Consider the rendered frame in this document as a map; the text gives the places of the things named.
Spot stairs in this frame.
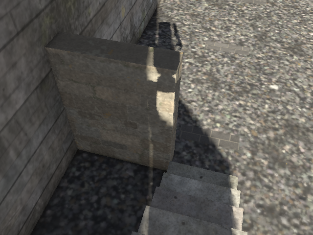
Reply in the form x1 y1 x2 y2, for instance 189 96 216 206
131 161 247 235

